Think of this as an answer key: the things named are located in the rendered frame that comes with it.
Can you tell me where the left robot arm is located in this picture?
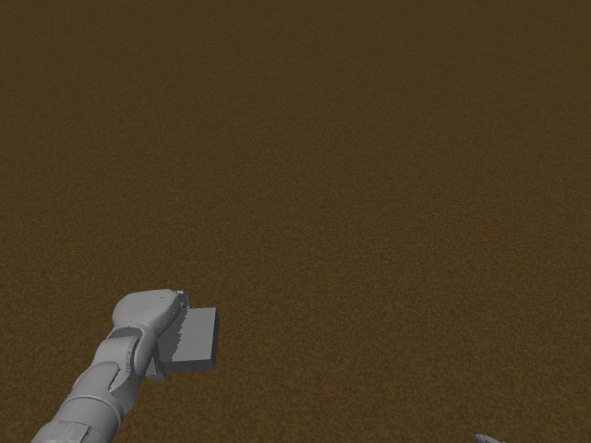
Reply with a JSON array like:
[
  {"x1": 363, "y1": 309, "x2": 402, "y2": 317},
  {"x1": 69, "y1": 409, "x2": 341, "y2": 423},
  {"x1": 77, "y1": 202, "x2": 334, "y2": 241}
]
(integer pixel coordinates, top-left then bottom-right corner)
[{"x1": 30, "y1": 322, "x2": 157, "y2": 443}]

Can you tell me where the small box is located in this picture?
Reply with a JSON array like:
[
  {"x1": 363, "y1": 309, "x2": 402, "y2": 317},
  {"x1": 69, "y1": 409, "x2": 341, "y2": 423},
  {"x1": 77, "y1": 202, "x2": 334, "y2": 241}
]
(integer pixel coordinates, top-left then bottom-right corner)
[{"x1": 157, "y1": 307, "x2": 220, "y2": 373}]

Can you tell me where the left robot hand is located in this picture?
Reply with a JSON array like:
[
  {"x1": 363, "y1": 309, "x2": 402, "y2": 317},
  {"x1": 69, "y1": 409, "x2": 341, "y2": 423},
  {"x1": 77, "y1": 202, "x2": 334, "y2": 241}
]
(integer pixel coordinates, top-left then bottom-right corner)
[{"x1": 112, "y1": 289, "x2": 193, "y2": 382}]

